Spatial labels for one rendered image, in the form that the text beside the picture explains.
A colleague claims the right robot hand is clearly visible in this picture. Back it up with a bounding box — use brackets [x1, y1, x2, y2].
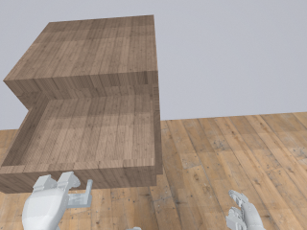
[225, 190, 264, 230]

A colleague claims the handle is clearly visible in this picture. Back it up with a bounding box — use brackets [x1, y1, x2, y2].
[66, 179, 93, 209]

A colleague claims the left robot hand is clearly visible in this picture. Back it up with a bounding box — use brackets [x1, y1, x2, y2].
[22, 171, 81, 230]

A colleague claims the drawer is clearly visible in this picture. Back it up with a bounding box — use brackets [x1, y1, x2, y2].
[0, 84, 157, 195]

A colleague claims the cabinet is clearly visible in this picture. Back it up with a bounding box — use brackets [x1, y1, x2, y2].
[3, 14, 163, 175]

